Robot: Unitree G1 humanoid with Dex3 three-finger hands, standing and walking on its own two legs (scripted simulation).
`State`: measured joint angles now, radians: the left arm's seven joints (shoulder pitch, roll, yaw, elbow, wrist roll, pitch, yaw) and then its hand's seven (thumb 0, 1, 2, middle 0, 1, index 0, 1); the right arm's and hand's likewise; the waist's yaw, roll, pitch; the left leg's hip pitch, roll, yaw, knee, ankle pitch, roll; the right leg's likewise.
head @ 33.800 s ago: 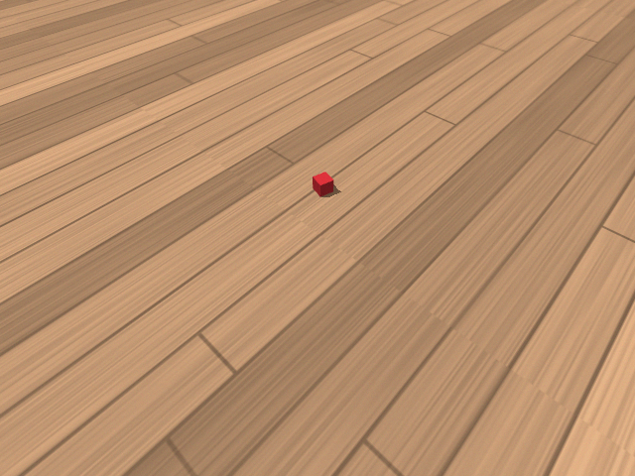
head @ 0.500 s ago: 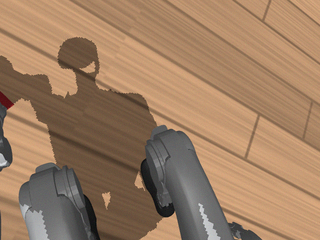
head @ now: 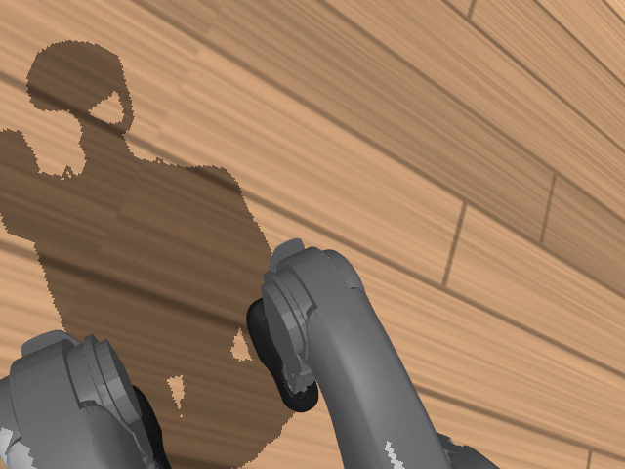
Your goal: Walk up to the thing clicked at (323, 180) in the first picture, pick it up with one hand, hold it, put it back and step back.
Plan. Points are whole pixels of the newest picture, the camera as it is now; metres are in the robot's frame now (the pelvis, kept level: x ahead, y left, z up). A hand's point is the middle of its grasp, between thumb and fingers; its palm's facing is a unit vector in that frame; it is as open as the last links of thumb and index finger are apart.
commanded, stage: rest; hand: left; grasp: from above
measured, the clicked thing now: out of the picture +0.50 +0.30 -0.26
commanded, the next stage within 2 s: open in 1.00 s
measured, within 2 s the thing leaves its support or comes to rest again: rests again in 0.68 s
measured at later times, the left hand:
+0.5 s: hand out of the picture +0.50 +0.29 -0.23, palm faces -0.31 -0.30 -0.90, open 9.8 cm
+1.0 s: hand out of the picture +0.50 +0.28 -0.24, palm faces -0.32 -0.30 -0.90, open 9.9 cm
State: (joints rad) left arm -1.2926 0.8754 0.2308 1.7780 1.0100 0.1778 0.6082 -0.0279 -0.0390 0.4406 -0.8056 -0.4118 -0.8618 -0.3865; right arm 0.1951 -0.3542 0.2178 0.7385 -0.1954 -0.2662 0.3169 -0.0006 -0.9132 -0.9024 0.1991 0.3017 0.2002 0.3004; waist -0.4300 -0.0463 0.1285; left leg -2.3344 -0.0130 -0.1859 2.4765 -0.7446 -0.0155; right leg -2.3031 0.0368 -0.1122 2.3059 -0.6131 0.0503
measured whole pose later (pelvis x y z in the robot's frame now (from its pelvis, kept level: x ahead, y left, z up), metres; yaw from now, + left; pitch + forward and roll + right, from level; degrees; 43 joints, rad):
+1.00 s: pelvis -0.01 +0.01 +0.01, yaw -3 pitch +31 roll -15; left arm -1.35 1.02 0.16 1.83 0.97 0.19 0.64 -0.04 -0.05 0.53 -0.75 -0.48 -0.78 -0.49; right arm 0.19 -0.38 0.34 0.66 -0.21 -0.31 0.31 0.00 -0.91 -0.91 0.20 0.30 0.20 0.30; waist -0.50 -0.12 0.23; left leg -2.31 0.00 -0.24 2.48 -0.73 0.00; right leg -2.25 0.05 -0.16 2.25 -0.58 0.06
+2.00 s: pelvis -0.01 +0.01 +0.01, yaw -4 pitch +31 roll -16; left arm -1.35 1.06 0.13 1.80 0.95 0.17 0.63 0.00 -0.57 1.08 -0.13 -0.99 -0.09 -1.02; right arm 0.18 -0.39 0.38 0.65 -0.21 -0.29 0.30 0.01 -0.92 -0.90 0.20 0.30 0.20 0.30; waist -0.51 -0.13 0.25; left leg -2.30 0.00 -0.25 2.46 -0.73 0.00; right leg -2.23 0.06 -0.17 2.22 -0.57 0.07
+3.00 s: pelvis -0.02 +0.00 +0.03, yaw +3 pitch +33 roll -10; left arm -1.14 0.84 -0.09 1.36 1.21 -0.21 0.17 0.00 -0.49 1.04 -0.11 -0.99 -0.10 -1.00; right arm 0.17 -0.35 0.17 0.61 -0.11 0.01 0.07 0.00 -0.90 -0.90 0.20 0.30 0.20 0.30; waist -0.30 -0.04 0.00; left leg -2.29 -0.03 -0.14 2.35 -0.65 0.00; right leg -2.23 0.00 -0.09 2.21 -0.57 0.03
